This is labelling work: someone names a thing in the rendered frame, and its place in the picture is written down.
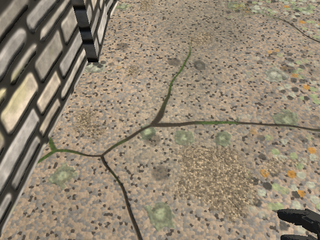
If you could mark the robot right hand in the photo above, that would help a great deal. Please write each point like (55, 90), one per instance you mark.
(307, 218)

